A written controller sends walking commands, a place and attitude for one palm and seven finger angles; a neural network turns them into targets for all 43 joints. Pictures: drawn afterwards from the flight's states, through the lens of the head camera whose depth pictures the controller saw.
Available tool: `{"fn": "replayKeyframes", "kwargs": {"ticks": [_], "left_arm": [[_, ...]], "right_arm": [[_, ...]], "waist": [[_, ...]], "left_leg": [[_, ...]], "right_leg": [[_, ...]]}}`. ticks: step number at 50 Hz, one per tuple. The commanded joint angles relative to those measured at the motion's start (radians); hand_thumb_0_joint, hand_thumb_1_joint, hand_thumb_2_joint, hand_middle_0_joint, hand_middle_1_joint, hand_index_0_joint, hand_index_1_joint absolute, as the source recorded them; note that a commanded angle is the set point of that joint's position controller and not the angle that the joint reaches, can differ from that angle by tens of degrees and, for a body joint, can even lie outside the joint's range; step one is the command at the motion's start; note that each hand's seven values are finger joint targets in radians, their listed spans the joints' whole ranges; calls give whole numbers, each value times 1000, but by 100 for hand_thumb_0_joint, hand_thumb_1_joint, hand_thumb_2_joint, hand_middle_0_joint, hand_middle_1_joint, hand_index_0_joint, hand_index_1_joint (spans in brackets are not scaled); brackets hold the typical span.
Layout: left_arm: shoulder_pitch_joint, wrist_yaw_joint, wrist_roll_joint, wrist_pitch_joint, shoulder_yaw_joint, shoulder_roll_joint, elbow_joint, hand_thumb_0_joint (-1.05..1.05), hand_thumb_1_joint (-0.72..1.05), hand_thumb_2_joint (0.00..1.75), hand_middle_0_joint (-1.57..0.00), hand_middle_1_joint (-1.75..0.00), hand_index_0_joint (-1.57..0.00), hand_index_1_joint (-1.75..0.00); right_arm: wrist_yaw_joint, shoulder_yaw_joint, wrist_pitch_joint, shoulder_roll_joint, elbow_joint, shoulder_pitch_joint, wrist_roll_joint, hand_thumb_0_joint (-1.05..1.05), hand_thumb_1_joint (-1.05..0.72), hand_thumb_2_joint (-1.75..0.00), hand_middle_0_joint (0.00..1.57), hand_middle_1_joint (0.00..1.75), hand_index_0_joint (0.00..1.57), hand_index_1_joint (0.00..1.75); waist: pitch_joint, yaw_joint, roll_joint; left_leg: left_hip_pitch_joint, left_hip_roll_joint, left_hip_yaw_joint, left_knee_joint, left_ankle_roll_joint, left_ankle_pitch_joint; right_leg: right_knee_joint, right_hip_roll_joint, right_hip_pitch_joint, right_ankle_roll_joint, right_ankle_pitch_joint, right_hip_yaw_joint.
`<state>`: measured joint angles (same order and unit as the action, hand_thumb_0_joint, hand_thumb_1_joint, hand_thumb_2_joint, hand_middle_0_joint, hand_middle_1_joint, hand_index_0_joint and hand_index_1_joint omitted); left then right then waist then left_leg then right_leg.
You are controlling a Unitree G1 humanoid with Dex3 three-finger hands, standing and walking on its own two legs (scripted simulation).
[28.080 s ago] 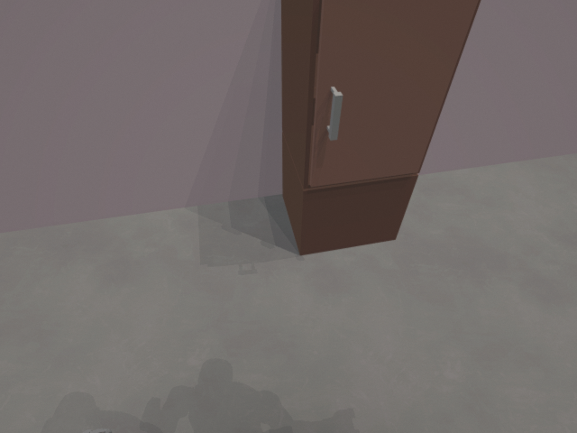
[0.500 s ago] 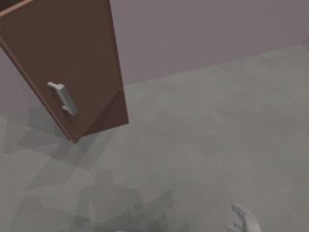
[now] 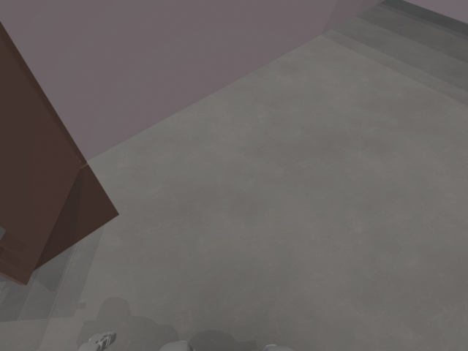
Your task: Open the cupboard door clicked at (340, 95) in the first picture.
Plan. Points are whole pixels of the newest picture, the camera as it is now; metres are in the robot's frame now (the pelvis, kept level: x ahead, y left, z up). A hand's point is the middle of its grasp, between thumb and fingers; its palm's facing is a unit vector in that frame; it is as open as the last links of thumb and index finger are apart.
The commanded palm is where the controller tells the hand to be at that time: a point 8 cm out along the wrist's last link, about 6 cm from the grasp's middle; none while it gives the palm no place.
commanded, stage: walk to a spot facing it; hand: left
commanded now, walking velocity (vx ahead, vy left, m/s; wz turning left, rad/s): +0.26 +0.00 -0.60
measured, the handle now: out of the picture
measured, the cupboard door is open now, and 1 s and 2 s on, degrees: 45 45 45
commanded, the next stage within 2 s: turn to face it in 1.44 s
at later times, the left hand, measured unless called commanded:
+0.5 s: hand (172, 326) +0.18 +0.13 -0.15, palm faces -0.27 -0.94 -0.22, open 7.3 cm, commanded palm none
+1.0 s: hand (257, 205) +0.46 -0.04 -0.15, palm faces -0.49 -0.84 -0.24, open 7.3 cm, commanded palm none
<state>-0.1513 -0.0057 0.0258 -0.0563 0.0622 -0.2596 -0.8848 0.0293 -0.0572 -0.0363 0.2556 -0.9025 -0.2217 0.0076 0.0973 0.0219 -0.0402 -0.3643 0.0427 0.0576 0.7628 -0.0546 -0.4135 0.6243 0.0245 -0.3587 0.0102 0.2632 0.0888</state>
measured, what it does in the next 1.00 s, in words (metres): walks ahead, turning right: left foot, then right foot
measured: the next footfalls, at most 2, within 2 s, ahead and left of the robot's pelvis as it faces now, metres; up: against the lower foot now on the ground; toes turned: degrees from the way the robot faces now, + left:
left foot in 0.04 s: +0.07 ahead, +0.15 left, +0.00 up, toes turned +2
right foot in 0.30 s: +0.06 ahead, -0.15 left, +0.00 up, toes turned -16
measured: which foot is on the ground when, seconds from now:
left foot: up 0.00-0.02, down 0.04-0.28, up 0.30-0.60, down 0.62-0.92, up 0.94-1.00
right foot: down 0.00-0.02, up 0.04-0.28, down 0.30-0.60, up 0.62-0.90, down 0.92-1.00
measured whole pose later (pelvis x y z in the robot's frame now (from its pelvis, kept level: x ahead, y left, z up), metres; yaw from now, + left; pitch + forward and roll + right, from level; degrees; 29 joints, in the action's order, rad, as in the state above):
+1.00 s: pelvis +0.26 -0.16 +0.00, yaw -30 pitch +0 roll +0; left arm -0.14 -0.03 0.02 0.05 0.07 -0.21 -0.93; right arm 0.00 -0.06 -0.01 0.21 -1.07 -0.36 0.03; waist 0.06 0.03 0.02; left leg -0.35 0.13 0.07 1.02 -0.03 -0.48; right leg 0.65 -0.04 -0.36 0.05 0.30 -0.10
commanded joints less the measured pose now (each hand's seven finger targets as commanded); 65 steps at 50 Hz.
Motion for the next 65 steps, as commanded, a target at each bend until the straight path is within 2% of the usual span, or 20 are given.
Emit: {"fn": "replayKeyframes", "kwargs": {"ticks": [1,3,7,12,13,14,15,17,28,30,31,38,43,45,46,47,52,59,62,65], "left_arm": [[42,-9,-18,6,26,-79,118,0,90,90,-20,-30,-20,-30],[92,-34,0,20,47,-99,143,0,90,90,-20,-30,-20,-30],[90,-65,1,26,36,-43,112,0,90,90,-20,-30,-20,-30],[18,-63,-2,54,28,-36,76,0,90,90,-20,-30,-20,-30],[-93,-53,0,61,47,-87,37,0,90,90,-20,-30,-20,-30],[-215,-34,8,70,80,-226,0,0,90,90,-20,-30,-20,-30],[-300,-17,-11,68,88,-270,-15,0,90,90,-20,-30,-20,-30],[-193,1,-5,76,74,-208,-2,0,90,90,-20,-30,-20,-30],[-59,-12,-5,97,59,-127,-15,0,90,90,-20,-30,-20,-30],[-97,-26,-19,92,32,-8,8,0,90,90,-20,-30,-20,-30],[-27,-30,-10,102,29,-36,47,0,90,90,-20,-30,-20,-30],[-16,-66,5,75,21,23,17,0,90,90,-20,-30,-20,-30],[-45,-59,5,84,23,4,-10,0,90,90,-20,-30,-20,-30],[-273,-38,11,99,58,-123,-78,0,90,90,-20,-30,-20,-30],[-387,-18,2,101,83,-238,-106,0,90,90,-20,-30,-20,-30],[-355,-6,-9,94,75,-230,-103,0,90,90,-20,-30,-20,-30],[-124,8,0,121,36,-72,-74,0,90,90,-20,-30,-20,-30],[-130,-4,-15,124,37,-76,-127,0,90,90,-20,-30,-20,-30],[-71,-16,-12,129,9,11,-49,0,90,90,-20,-30,-20,-30],[17,-25,2,119,19,5,-52,0,90,90,-20,-30,-20,-30]], "right_arm": [[8,-37,47,215,34,-192,29,0,-90,-90,20,30,20,30],[14,-38,64,250,64,-155,39,0,-90,-90,20,30,20,30],[7,-17,74,165,56,-87,41,0,-90,-90,20,30,20,30],[-7,-28,70,182,20,-151,33,0,-90,-90,20,30,20,30],[-12,-27,70,155,35,-121,24,0,-90,-90,20,30,20,30],[-22,-9,70,66,87,-49,5,0,-90,-90,20,30,20,30],[-21,-7,69,92,145,97,12,0,-90,-90,20,30,20,30],[-26,-20,78,94,128,110,12,0,-90,-90,20,30,20,30],[-31,-27,98,67,38,-67,12,0,-90,-90,20,30,20,30],[-5,-67,113,249,-24,-323,45,0,-90,-90,20,30,20,30],[5,-57,104,253,-24,-357,38,0,-90,-90,20,30,20,30],[-7,-15,122,105,-8,-125,34,0,-90,-90,20,30,20,30],[-22,-25,97,120,-42,-127,31,0,-90,-90,20,30,20,30],[-33,-9,94,55,-28,-89,12,0,-90,-90,20,30,20,30],[-41,3,95,-2,23,-21,3,0,-90,-90,20,30,20,30],[-40,-9,94,33,33,29,13,0,-90,-90,20,30,20,30],[-41,-9,82,-21,-62,-45,21,0,-90,-90,20,30,20,30],[-45,-11,110,2,-91,-118,23,0,-90,-90,20,30,20,30],[-12,-54,105,195,-154,-430,42,0,-90,-90,20,30,20,30],[-11,-22,114,73,-112,-238,34,0,-90,-90,20,30,20,30]], "waist": [[-95,54,361],[-89,33,191],[-42,-1,262],[-128,-6,191],[-153,-64,76],[-161,-133,-302],[-103,-200,-258],[-64,-117,-145],[-70,47,-24],[-194,138,416],[-157,139,280],[-78,-5,229],[-106,-32,127],[-170,-156,-129],[-190,-211,-357],[-119,-194,-213],[-72,-28,-104],[-81,30,11],[-201,142,302],[0,53,222]], "left_leg": [[268,344,-449,-550,135,-153],[96,458,-556,-631,245,-247],[138,280,-122,-539,137,-4],[124,259,38,-322,93,67],[-34,198,107,-162,50,16],[-365,57,219,159,-13,-200],[-482,46,37,331,-9,-266],[-472,102,-63,379,-9,-109],[240,2,22,-244,3,198],[561,391,-501,-479,146,-157],[500,491,-660,-561,232,-240],[170,269,-62,-561,148,116],[88,241,38,-428,121,63],[-194,101,179,-10,43,10],[-389,0,149,293,25,-252],[-458,54,10,415,33,-196],[-201,115,1,181,13,28],[179,19,100,-277,33,255],[531,462,-572,-510,284,42],[216,387,-402,-592,231,-50]], "right_leg": [[165,52,-304,-4,299,9],[478,-21,-247,-19,271,-22],[333,-71,-210,-30,169,-128],[-102,8,133,2,110,-248],[-196,-34,351,37,108,-165],[-343,-321,562,158,208,291],[-413,-446,492,259,146,503],[-380,-379,388,265,191,422],[-248,-159,-15,135,98,143],[335,62,-324,31,310,-93],[500,7,-384,33,325,-36],[324,-124,-218,1,47,-128],[-29,-35,138,7,-25,-246],[-195,-201,503,101,206,34],[-401,-445,578,218,285,461],[-443,-461,503,272,340,487],[-387,-312,201,196,-119,78],[-220,-194,132,119,-150,-43],[533,2,-319,35,306,-123],[650,-133,-389,26,104,-44]]}}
